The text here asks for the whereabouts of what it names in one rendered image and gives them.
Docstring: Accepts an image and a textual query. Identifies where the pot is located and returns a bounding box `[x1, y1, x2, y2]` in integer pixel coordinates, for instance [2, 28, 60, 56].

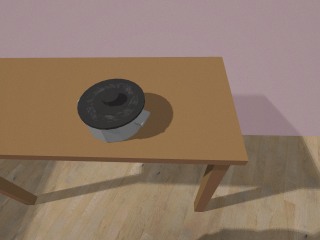
[77, 99, 151, 143]

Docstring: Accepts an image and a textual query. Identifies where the lid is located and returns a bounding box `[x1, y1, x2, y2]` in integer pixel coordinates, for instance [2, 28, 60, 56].
[77, 78, 145, 130]

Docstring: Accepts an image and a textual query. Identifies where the knob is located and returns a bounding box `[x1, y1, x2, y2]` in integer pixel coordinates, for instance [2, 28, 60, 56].
[100, 89, 120, 106]

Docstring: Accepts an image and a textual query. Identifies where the table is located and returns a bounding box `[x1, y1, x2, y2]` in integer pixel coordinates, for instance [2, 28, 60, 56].
[0, 56, 249, 212]

